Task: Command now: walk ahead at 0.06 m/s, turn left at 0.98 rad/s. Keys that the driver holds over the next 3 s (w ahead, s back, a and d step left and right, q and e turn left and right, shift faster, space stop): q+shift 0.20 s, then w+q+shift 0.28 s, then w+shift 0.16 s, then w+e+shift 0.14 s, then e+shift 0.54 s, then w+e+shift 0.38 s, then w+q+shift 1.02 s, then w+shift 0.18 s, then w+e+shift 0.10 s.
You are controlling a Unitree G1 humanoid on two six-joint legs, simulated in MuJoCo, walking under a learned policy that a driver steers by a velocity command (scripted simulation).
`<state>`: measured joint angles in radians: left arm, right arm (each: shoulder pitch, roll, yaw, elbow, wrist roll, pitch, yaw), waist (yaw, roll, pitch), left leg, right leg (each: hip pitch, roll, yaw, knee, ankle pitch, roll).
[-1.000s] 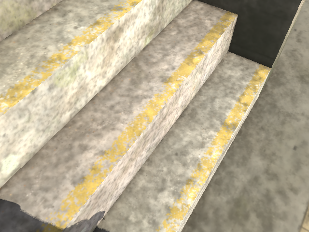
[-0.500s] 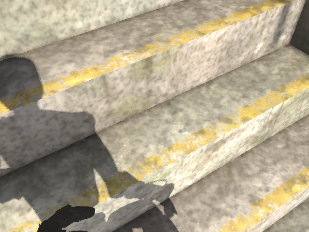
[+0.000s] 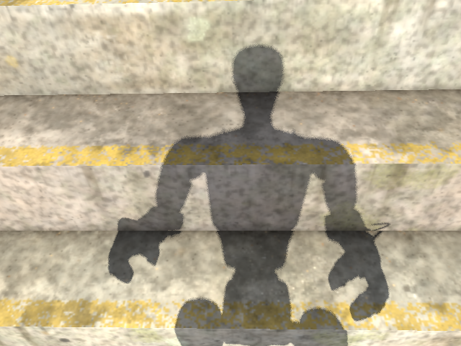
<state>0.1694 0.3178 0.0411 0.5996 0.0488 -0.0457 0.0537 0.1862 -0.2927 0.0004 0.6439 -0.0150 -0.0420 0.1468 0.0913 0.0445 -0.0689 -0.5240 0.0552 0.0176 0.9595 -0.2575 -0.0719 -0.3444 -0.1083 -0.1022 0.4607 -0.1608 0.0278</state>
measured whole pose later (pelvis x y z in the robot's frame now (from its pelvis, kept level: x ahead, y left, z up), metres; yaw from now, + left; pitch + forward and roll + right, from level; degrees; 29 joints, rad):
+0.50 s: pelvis +0.03 -0.02 -0.02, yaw +29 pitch +5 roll -2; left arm 0.39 0.22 0.04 0.76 0.07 -0.05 0.00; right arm 0.12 -0.28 -0.05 0.57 -0.05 0.00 0.01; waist 0.03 0.08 -0.12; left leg -0.81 -0.09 -0.16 1.58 -0.24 0.06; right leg -0.27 0.06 -0.09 0.61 -0.42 -0.05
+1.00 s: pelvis +0.17 +0.16 +0.12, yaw +30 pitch +7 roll +7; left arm 0.33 0.23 0.07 0.97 0.02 -0.12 -0.16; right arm 0.07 -0.20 0.00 0.82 -0.04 0.02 0.09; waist 0.02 -0.03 0.04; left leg -0.83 0.05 0.28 1.06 -0.34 0.07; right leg -0.81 0.03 0.30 2.09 0.15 -0.19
